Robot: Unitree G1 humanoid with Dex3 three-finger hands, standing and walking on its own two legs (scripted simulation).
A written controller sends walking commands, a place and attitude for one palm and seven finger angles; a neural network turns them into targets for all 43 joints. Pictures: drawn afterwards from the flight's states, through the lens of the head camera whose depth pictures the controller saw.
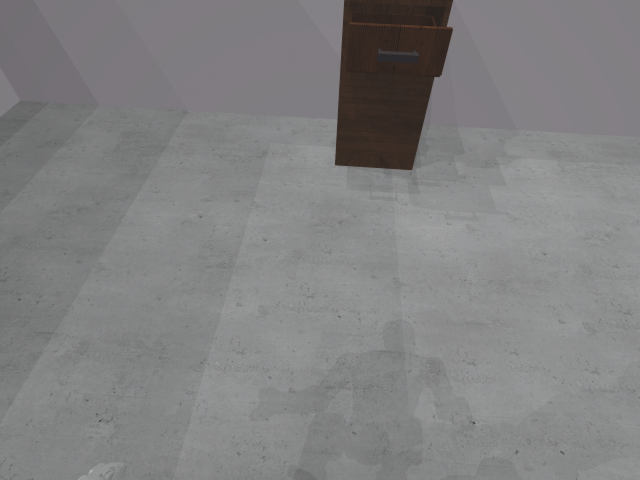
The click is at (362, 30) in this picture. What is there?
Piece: drawer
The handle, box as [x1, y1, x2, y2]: [377, 49, 418, 62]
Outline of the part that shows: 378,49 377,60 417,62 418,54 415,52 415,50 413,50 412,52 381,51 380,49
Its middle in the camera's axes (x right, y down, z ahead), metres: +0.27 -0.65 +1.36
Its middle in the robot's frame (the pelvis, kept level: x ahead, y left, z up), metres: +1.46 -0.19 -0.09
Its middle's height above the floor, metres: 0.68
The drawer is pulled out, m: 0.21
